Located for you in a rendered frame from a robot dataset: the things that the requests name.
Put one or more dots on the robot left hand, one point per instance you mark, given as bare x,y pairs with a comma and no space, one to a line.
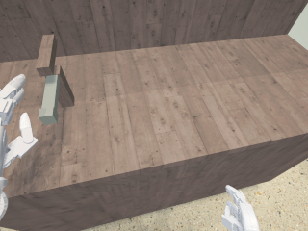
10,96

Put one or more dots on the tap lever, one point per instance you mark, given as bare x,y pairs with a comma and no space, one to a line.
47,114

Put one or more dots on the robot right hand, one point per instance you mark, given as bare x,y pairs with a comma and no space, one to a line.
244,217

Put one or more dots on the counter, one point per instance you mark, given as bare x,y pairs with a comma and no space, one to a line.
161,103

